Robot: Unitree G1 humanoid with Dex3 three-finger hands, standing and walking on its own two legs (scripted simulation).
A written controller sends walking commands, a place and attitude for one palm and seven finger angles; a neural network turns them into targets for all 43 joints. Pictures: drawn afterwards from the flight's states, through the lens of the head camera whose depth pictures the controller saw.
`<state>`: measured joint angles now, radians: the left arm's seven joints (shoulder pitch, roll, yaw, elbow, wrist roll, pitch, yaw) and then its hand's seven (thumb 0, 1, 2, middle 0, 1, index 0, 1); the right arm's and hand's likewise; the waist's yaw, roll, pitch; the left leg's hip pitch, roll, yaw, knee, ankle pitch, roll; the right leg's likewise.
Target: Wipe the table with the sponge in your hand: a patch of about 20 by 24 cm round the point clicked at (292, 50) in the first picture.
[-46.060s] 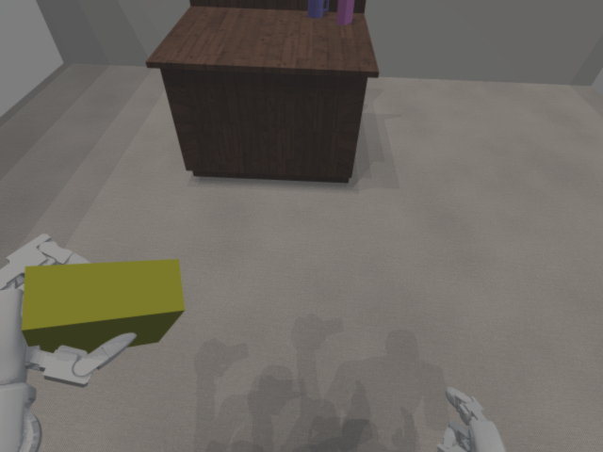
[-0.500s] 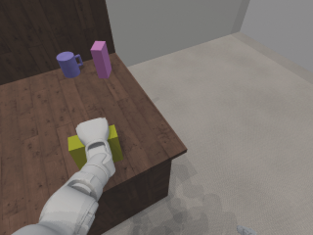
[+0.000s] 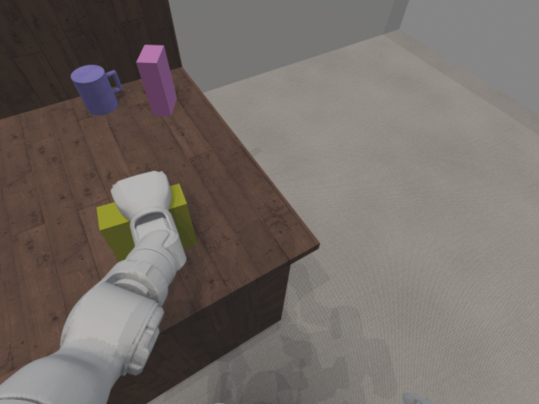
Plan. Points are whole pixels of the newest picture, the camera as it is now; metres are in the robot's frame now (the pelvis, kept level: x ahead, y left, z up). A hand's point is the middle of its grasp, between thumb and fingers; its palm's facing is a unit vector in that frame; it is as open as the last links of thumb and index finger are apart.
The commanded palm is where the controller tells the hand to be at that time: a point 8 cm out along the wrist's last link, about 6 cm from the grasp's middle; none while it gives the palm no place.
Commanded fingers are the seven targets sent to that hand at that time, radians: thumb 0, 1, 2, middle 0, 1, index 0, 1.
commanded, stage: wipe forward along the third lane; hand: left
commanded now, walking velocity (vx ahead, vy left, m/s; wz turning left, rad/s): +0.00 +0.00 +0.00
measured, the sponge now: (154, 233) +0.42 +0.20 -0.05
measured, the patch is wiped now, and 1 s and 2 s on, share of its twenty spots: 0.95 1.00 1.00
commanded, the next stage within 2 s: wipe back along the third lane in 0.52 s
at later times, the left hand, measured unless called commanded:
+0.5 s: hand (139, 190) +0.49 +0.23 -0.01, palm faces -0.10 +0.00 -0.99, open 9.3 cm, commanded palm +0.47 +0.21 +0.02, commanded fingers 0.00 0.10 1.30 -1.20 -1.60 -1.20 -1.60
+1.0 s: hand (136, 195) +0.48 +0.23 -0.01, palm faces -0.07 -0.01 -1.00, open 9.3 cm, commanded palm +0.43 +0.20 +0.02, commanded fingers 0.00 0.10 1.30 -1.20 -1.60 -1.20 -1.60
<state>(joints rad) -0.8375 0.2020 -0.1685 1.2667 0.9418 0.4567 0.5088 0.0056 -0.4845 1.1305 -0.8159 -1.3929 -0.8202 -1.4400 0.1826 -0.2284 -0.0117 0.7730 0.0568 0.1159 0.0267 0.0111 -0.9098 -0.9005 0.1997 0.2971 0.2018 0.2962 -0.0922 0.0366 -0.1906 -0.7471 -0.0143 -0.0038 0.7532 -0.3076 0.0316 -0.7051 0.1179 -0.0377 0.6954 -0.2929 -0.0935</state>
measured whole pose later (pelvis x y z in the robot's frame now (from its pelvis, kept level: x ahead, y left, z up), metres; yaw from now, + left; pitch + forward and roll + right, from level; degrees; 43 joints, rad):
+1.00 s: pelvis +0.02 +0.05 +0.00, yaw -1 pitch +20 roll -4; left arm -0.93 0.16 -0.24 1.31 0.92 0.50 0.54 -0.01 -0.45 1.13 -0.77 -1.45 -0.77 -1.50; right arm 0.22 -0.21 -0.03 0.79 0.04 0.13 0.10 0.01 -0.91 -0.90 0.20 0.30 0.20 0.30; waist -0.09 0.03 -0.22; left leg -0.79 -0.04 0.01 0.80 -0.36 0.10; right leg -0.72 0.09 -0.02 0.69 -0.33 -0.03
